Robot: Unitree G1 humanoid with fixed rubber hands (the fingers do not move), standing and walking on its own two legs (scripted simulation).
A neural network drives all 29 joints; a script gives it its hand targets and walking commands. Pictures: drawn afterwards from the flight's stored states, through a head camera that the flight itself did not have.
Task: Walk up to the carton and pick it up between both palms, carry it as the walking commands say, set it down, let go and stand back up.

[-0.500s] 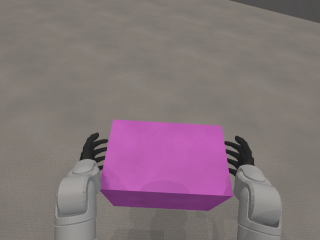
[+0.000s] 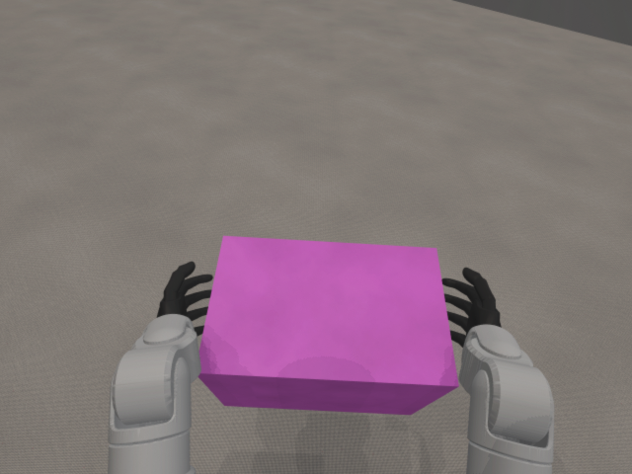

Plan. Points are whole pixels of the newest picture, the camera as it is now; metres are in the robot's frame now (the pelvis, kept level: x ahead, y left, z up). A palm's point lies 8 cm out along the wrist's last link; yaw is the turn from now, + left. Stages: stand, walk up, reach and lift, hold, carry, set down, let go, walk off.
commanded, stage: carry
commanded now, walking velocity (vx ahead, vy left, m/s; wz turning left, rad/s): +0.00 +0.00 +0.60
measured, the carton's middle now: (323, 332) +0.30 +0.00 +0.01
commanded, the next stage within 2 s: none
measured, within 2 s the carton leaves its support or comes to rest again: neither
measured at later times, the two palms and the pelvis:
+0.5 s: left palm (139, 322) +0.26 +0.22 +0.09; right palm (427, 295) +0.31 -0.13 +0.09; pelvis +0.03 +0.01 +0.00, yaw +8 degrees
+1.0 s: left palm (139, 333) +0.24 +0.21 +0.09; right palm (435, 298) +0.30 -0.13 +0.10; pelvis +0.02 +0.00 +0.00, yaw +8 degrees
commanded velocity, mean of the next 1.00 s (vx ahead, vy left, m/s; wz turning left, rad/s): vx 0.00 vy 0.00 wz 0.13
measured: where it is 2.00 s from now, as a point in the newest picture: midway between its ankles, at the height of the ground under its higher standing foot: outside the picture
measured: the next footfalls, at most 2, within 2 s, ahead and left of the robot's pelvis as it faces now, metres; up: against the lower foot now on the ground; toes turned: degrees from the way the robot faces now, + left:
right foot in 0.52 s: +0.06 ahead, -0.11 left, +0.00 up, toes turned -1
left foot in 0.80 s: +0.06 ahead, +0.12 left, +0.00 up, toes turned +12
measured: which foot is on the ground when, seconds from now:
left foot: down 0.00-0.54, up 0.56-0.78, down 0.80-1.00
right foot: down 0.00-0.24, up 0.26-0.50, down 0.52-1.00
